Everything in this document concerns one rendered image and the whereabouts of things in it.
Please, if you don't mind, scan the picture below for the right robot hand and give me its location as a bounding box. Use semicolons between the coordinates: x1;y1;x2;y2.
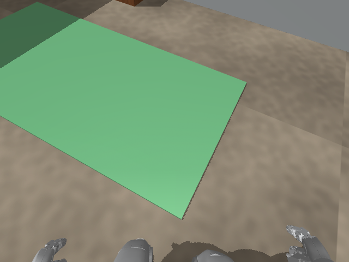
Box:
286;225;331;262

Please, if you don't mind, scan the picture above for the left robot hand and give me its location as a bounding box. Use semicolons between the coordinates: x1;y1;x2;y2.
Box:
32;238;67;262

